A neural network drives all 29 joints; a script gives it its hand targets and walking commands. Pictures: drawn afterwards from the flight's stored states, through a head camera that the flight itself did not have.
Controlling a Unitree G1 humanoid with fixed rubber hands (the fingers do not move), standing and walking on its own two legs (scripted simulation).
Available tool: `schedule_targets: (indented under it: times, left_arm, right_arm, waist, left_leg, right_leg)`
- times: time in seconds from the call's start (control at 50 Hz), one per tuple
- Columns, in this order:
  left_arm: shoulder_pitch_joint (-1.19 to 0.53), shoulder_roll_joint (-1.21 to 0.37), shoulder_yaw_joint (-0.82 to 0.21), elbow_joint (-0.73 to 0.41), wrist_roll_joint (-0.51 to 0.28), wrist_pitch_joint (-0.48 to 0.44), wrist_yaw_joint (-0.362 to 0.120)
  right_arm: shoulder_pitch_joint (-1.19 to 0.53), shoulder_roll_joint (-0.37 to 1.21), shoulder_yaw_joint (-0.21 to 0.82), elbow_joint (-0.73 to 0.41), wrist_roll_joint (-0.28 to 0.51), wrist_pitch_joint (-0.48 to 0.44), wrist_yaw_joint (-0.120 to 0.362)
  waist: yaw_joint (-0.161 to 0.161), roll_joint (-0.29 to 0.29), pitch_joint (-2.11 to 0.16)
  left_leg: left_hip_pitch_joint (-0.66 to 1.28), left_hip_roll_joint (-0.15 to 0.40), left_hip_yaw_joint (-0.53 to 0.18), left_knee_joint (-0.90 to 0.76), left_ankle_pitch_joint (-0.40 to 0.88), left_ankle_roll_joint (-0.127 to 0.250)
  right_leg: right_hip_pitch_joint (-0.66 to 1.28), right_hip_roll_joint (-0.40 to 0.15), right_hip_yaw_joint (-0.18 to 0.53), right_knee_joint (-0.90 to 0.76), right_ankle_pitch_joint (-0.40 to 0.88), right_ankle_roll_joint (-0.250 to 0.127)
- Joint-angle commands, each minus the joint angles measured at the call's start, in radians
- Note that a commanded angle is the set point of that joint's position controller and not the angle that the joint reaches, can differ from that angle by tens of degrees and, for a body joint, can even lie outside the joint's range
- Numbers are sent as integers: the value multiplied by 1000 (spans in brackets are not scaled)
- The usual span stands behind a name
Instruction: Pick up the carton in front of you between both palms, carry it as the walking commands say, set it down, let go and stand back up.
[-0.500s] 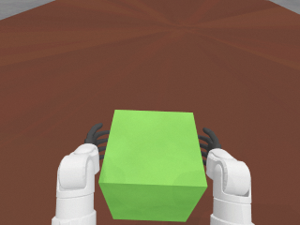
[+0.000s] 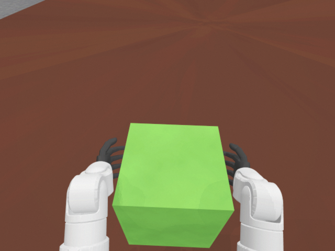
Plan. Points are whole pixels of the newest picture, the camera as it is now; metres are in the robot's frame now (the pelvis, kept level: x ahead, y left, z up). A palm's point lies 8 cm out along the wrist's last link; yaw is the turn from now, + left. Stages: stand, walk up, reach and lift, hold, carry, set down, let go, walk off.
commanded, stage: carry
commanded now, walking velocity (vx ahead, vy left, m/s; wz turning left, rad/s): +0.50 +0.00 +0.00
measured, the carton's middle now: (171, 188) +0.27 +0.00 +0.02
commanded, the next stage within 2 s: none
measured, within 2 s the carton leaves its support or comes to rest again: neither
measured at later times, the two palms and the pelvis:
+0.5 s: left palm (118, 86) +0.59 +0.18 +0.10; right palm (207, 87) +0.59 -0.12 +0.11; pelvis +0.33 +0.03 +0.00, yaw -1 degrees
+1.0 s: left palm (139, 51) +0.91 +0.15 +0.09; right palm (204, 54) +0.91 -0.15 +0.08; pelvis +0.64 +0.00 +0.01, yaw +1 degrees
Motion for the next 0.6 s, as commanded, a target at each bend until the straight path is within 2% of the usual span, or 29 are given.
schedule_targets:
  times: [0.0, 0.02, 0.04, 0.06, 0.08, 0.1, 0.14, 0.18, 0.26, 0.36, 0.4, 0.42, 0.44, 0.46, 0.48, 0.5, 0.52, 0.54, 0.56, 0.58]
  left_arm:
    - [-388, -896, -672, 32, -398, -2, -255]
    - [-400, -923, -682, -2, -414, -11, -256]
    - [-418, -958, -696, -18, -422, -21, -257]
    - [-436, -987, -706, -34, -428, -33, -259]
    - [-452, -1003, -713, -55, -434, -43, -262]
    - [-460, -1008, -718, -64, -438, -50, -263]
    - [-434, -999, -727, -81, -447, -56, -269]
    - [-408, -978, -731, -92, -452, -58, -274]
    - [-390, -916, -729, -129, -452, -46, -272]
    - [-372, -834, -702, -115, -419, -5, -253]
    - [-390, -814, -698, -106, -412, 12, -248]
    - [-399, -808, -697, -103, -410, 20, -245]
    - [-407, -793, -692, -97, -408, 28, -244]
    - [-457, -800, -711, -128, -422, 41, -243]
    - [-473, -805, -713, -116, -427, 42, -246]
    - [-478, -851, -714, -88, -427, 35, -250]
    - [-486, -880, -716, -92, -434, 24, -254]
    - [-492, -911, -726, -92, -433, 13, -255]
    - [-492, -933, -733, -92, -429, 2, -253]
    - [-490, -956, -738, -92, -429, -7, -250]
  right_arm:
    - [-492, 880, 720, -72, 432, 6, 270]
    - [-506, 914, 728, -65, 439, -8, 274]
    - [-509, 942, 729, -69, 447, -22, 277]
    - [-513, 961, 736, -77, 450, -34, 278]
    - [-509, 972, 742, -84, 447, -45, 276]
    - [-504, 987, 749, -85, 444, -54, 272]
    - [-461, 994, 752, -88, 432, -68, 262]
    - [-428, 984, 752, -99, 417, -75, 251]
    - [-411, 935, 749, -135, 411, -65, 241]
    - [-413, 851, 727, -139, 420, -15, 247]
    - [-412, 830, 710, -123, 419, 2, 251]
    - [-407, 819, 695, -106, 417, 8, 252]
    - [-406, 811, 681, -90, 412, 13, 253]
    - [-410, 802, 665, -52, 392, 6, 256]
    - [-404, 829, 667, -45, 407, 4, 258]
    - [-426, 858, 671, -69, 420, 2, 260]
    - [-448, 901, 687, -75, 429, -5, 263]
    - [-476, 933, 696, -90, 436, -15, 267]
    - [-497, 955, 706, -100, 444, -24, 271]
    - [-508, 964, 712, -109, 453, -30, 273]
  waist:
    - [41, -390, -319]
    - [32, -294, -296]
    - [33, -206, -296]
    - [27, -108, -271]
    - [19, -88, -252]
    - [16, -114, -248]
    - [17, -155, -229]
    - [19, -170, -195]
    - [23, -172, -120]
    - [29, -188, -42]
    - [16, -178, -60]
    - [3, -135, -109]
    - [-17, -44, -172]
    - [-25, 234, -259]
    - [-23, 295, -245]
    - [-17, 201, -239]
    - [-19, 102, -244]
    - [-11, 23, -236]
    - [-3, 26, -229]
    - [-2, 57, -230]
  left_leg:
    - [-653, -122, -16, 683, 51, -9]
    - [-746, -76, -133, 817, -11, 23]
    - [-757, -31, -171, 846, 14, 48]
    - [-742, 13, -188, 786, 70, 59]
    - [-704, 41, -198, 696, 127, 59]
    - [-663, 39, -172, 635, 165, 53]
    - [-638, 32, -132, 522, 207, 39]
    - [-653, 31, -102, 386, 262, 20]
    - [-630, 5, -37, 144, 387, 14]
    - [-566, -17, 19, 9, 450, 46]
    - [-410, -54, 74, -37, 404, 63]
    - [-226, -92, 109, -45, 338, 72]
    - [-19, 6, -35, -66, 271, 83]
    - [197, 270, -519, -175, 127, 222]
    - [240, 337, -695, -264, 298, 278]
    - [221, 324, -579, -227, 426, 267]
    - [169, 299, -500, -204, 518, 243]
    - [103, 280, -414, -214, 522, 204]
    - [43, 258, -343, -241, 465, 171]
    - [14, 239, -288, -264, 429, 157]
  right_leg:
    - [816, -367, 726, -246, -126, -177]
    - [810, -373, 667, -226, 35, -185]
    - [750, -348, 574, -198, 115, -167]
    - [666, -330, 491, -203, 113, -126]
    - [587, -307, 424, -238, 48, -85]
    - [535, -289, 361, -265, -7, -64]
    - [491, -267, 288, -316, -80, -67]
    - [489, -256, 238, -353, -102, -78]
    - [505, -210, 136, -345, 9, -56]
    - [549, -203, 92, -295, 112, -25]
    - [518, -183, 41, -157, 210, 2]
    - [443, -141, -9, 3, 270, 24]
    - [294, -109, -16, 220, 139, 57]
    - [-10, 3, 2, 550, -70, 109]
    - [-196, 64, 99, 719, -428, 100]
    - [-237, -8, 188, 804, -428, 66]
    - [-232, -43, 212, 808, -390, 48]
    - [-206, -78, 224, 736, -324, 41]
    - [-168, -94, 226, 658, -272, 42]
    - [-140, -86, 205, 607, -233, 47]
